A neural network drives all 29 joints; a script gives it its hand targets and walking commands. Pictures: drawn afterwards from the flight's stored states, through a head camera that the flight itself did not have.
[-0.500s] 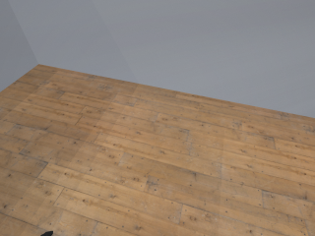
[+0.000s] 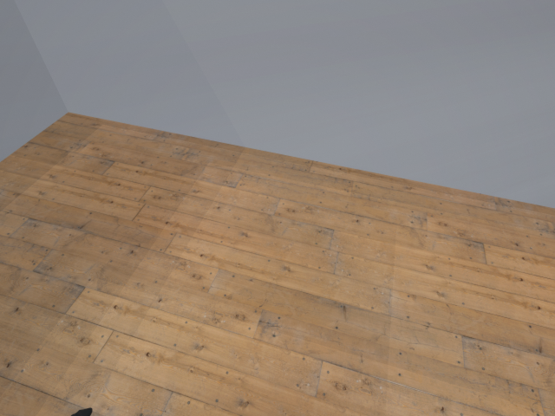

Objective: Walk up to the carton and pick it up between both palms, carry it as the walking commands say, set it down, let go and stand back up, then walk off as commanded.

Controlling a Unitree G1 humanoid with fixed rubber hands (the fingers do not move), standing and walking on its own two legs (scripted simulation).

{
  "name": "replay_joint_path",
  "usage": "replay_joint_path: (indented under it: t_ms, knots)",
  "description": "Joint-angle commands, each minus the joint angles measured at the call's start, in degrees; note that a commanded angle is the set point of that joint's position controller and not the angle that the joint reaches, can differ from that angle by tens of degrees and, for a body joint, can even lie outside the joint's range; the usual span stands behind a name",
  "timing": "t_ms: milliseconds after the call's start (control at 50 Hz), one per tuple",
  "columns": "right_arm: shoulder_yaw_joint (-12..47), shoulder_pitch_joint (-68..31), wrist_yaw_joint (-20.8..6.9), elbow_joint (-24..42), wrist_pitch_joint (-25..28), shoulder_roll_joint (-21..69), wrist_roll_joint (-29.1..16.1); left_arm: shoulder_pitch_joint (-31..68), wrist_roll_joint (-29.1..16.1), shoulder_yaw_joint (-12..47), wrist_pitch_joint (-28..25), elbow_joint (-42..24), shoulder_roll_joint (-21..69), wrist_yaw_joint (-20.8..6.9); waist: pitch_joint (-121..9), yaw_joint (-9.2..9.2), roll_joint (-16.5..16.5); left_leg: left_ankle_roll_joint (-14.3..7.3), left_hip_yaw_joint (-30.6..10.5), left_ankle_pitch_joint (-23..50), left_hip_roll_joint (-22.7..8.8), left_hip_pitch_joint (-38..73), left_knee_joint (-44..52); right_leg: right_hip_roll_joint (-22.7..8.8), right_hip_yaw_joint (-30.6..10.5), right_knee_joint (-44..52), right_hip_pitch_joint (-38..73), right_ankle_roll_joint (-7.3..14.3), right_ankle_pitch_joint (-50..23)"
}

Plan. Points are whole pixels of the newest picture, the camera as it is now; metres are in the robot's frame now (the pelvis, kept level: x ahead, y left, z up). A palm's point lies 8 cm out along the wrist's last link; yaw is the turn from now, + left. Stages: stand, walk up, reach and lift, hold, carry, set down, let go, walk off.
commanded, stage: stand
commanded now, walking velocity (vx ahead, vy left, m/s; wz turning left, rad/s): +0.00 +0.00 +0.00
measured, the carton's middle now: out of the picture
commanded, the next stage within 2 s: walk up in 0.50 s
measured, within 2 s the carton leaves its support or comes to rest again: neither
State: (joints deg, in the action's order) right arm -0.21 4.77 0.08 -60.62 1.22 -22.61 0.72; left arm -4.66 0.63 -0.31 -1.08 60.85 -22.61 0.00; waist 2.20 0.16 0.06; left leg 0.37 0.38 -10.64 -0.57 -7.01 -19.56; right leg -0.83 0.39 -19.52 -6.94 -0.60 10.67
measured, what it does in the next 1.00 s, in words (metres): stands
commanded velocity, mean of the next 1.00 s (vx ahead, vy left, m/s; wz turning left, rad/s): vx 0.01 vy -0.01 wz -0.15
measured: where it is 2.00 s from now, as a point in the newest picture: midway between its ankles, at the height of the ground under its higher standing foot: outside the picture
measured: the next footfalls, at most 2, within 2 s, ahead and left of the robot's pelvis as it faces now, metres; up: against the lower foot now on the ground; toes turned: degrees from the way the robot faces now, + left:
left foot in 1.06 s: +0.05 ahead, +0.12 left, +0.00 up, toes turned -10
right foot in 1.44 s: -0.11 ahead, -0.11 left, +0.00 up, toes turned -31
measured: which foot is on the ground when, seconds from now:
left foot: down 0.00-0.82, up 0.84-1.00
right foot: down 0.00-1.00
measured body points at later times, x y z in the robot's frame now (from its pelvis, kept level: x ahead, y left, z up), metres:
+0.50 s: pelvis +0.01 +0.00 +0.00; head +0.01 +0.00 +0.45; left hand +0.11 +0.32 -0.12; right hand +0.11 -0.32 -0.11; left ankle +0.00 +0.12 -0.75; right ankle +0.00 -0.13 -0.75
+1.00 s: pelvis -0.02 +0.00 -0.01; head +0.04 +0.00 +0.43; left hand +0.11 +0.27 -0.16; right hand +0.05 -0.30 -0.14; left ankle -0.01 +0.13 -0.72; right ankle +0.00 -0.12 -0.75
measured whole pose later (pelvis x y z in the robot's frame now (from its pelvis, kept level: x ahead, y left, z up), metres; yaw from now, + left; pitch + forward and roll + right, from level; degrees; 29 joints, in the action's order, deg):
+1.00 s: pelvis -0.02 +0.00 -0.01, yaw -11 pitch +1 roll +0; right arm -1.8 4.6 1.7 -52.8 -2.2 -17.2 -0.1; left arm -7.7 1.7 -2.8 3.6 53.9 -17.4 0.0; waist 7.0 1.5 0.8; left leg 3.1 1.7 -29.3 -2.2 -22.5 -47.4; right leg 3.1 -5.6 -30.2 -19.3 0.5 11.7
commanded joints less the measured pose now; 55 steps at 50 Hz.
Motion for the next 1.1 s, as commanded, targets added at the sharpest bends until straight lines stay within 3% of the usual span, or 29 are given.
replay_joint_path:
  t_ms: [0, 660, 680, 700, 720, 760, 780, 800, 820, 840, 860, 880, 900, 940, 1000, 1020, 1040, 1060, 1080]
  knots:
    - [-1.7, -2.0, 0.3, 2.4, 0.5, -9.9, 0.0, 2.1, 0.0, -1.7, -0.5, -2.4, -9.9, 0.3, -3.4, -0.02, -0.1, -1.9, -5.2, 7.1, -6.7, 0.3, 3.0, -6.6, -5.1, 2.9, 0.5, 2.0, -7.0]
    - [-1.9, -1.8, 0.3, 2.3, 0.4, -10.1, 0.0, 1.7, 0.0, -1.9, -0.4, -2.4, -10.0, 0.3, -3.4, -0.07, -0.1, -1.8, -5.1, 8.4, -6.9, 1.0, 3.5, -6.8, -4.8, 3.3, 1.3, 1.9, -8.2]
    - [-4.7, 9.5, 2.4, 0.1, -2.2, -9.3, 0.0, 4.2, 0.1, -5.2, 2.6, -5.4, -8.0, -1.5, 1.4, -3.43, 6.1, -4.7, -11.4, -13.8, -14.8, 2.7, 1.8, -3.3, -0.1, -7.8, -10.7, 0.8, 4.2]
    - [-5.1, 3.9, 2.0, 3.6, -2.7, -8.4, 0.0, -0.3, 0.5, -2.7, 3.1, -5.8, -4.5, -1.6, 5.6, -1.54, -9.0, -3.8, -3.6, 4.6, -14.9, 3.1, -2.0, -2.9, -2.3, -11.5, -15.9, 2.2, -12.0]
    - [-4.8, 3.6, 2.0, 4.6, -3.1, -8.0, 0.0, 0.5, 0.0, -2.9, 3.2, -6.8, -4.3, -1.7, 1.7, -1.09, -9.5, -3.5, -3.4, 11.7, -14.6, 0.5, -4.4, -2.5, -2.5, -15.6, -14.0, 2.5, -10.1]
    - [-4.8, 1.8, 2.3, 7.7, -3.5, -7.8, 0.0, -1.0, -0.2, -3.4, 3.5, -8.4, -5.4, -1.7, -3.5, -0.06, -6.2, -3.2, -0.9, 15.9, -14.8, 0.2, -9.0, -2.4, -2.7, -16.6, -12.4, 2.4, -9.2]
    - [-4.5, 1.0, 2.3, 8.7, -3.6, -7.2, 0.1, -3.2, 0.2, -3.7, 3.8, -8.4, -5.3, -1.8, -4.4, 0.58, -4.5, -3.1, -0.3, 11.3, -14.5, -2.5, -10.5, -3.4, -4.4, -14.4, -11.2, 3.3, -8.6]
    - [-4.4, -0.1, 2.2, 9.4, -3.7, -6.4, 0.0, -4.7, 0.3, -3.7, 3.8, -8.4, -5.9, -1.7, -4.4, 1.35, -0.9, -1.9, 2.9, 5.7, -11.3, -6.0, -14.7, -5.4, -7.7, -10.1, -8.1, 4.5, -13.0]
    - [-4.0, -1.0, 1.9, 10.6, -3.7, -4.4, -0.3, -6.7, 0.4, -4.3, 3.7, -8.3, -8.2, -1.4, -5.2, 2.43, 6.6, 0.3, 7.6, -6.3, -4.8, -12.9, -23.7, -11.0, -16.3, -5.2, -2.4, 7.2, -20.0]
    - [-3.2, -3.3, 2.1, 12.7, -3.8, -2.2, -0.1, -8.4, 0.5, -4.6, 3.7, -8.6, -10.4, -1.0, -5.2, 4.91, 15.6, 2.3, 4.5, -23.0, -0.7, -20.7, -34.1, -17.0, -28.8, 0.4, -0.9, 11.6, -26.2]
    - [-3.0, -2.5, 2.4, 12.7, -3.7, -1.7, -0.3, -7.5, 0.4, -4.7, 4.0, -9.2, -10.6, -0.4, -5.5, 3.98, 12.4, 2.6, 0.6, -25.3, -2.1, -22.6, -39.0, -17.2, -29.2, -0.6, -0.4, 13.2, -28.3]
    - [-3.1, -1.3, 2.3, 11.8, -3.3, -1.9, -0.2, -5.1, 0.6, -4.7, 4.1, -9.6, -9.2, 0.0, -5.9, 2.58, 8.5, 2.5, -1.0, -23.8, -3.3, -22.3, -38.9, -15.4, -25.8, -2.3, -1.1, 12.6, -27.7]
    - [-3.1, -0.1, 2.0, 10.9, -2.9, -1.8, -0.4, -3.0, 0.9, -4.6, 4.3, -10.0, -8.0, 0.3, -5.8, 1.44, 7.3, 2.7, -1.4, -21.8, -3.8, -20.4, -36.1, -13.4, -23.3, -2.7, -3.0, 11.6, -25.4]
    - [-2.8, 1.7, 1.6, 9.7, -2.8, -0.5, -0.9, -1.7, 1.1, -5.0, 4.2, -9.8, -6.1, 0.6, -5.5, 0.62, 8.2, 3.0, -0.4, -19.5, -3.0, -16.5, -29.6, -10.7, -20.4, -2.8, -4.1, 10.4, -23.4]
    - [-2.4, 4.4, 1.7, 9.9, -2.7, 1.6, -1.5, -1.7, 1.4, -5.4, 4.2, -10.1, -5.4, 0.4, -6.6, -0.46, 8.9, 2.3, 1.1, -14.9, -1.0, -9.5, -18.7, -9.1, -19.6, -3.3, -6.3, 9.4, -19.8]
    - [-2.2, 5.7, 1.8, 10.0, -2.3, 2.1, -1.6, -1.5, 1.3, -5.5, 4.3, -10.4, -5.0, 0.4, -6.7, -1.59, 7.9, 1.7, 1.5, -9.7, -0.7, -5.5, -11.4, -7.8, -18.4, -4.8, -8.1, 8.1, -16.5]
    - [-2.5, 7.8, 2.1, 9.8, -1.8, 1.1, -1.4, -1.3, 1.2, -5.0, 4.2, -11.2, -3.5, 0.3, -7.1, -3.23, 4.5, 0.3, 0.4, -4.0, -2.5, 1.5, -3.3, -5.7, -15.8, -8.8, -12.7, 6.1, -11.8]
    - [-3.3, 8.4, 2.6, 9.5, -1.6, -2.4, -0.8, -2.4, 1.3, -3.9, 3.9, -12.5, 0.5, 0.1, -6.8, -3.28, -7.0, -1.9, -8.1, -3.9, -11.5, 5.4, 4.9, 0.3, -8.9, -19.7, -18.9, 3.3, -2.4]
    - [-4.2, 6.4, 2.6, 10.9, -2.2, -8.3, -0.1, -2.0, 1.6, -3.6, 4.3, -14.8, 2.2, 0.3, -4.3, -2.90, -22.5, -8.9, -21.8, 2.8, -27.7, 1.4, 8.0, 4.4, -0.8, -32.7, -27.4, 0.4, 23.1]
